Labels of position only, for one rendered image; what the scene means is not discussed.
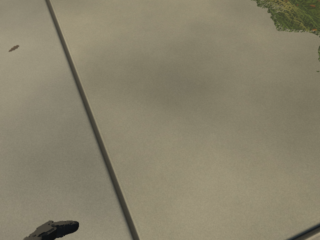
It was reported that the robot left hand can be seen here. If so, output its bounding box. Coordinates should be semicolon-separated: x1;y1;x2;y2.
23;220;79;240

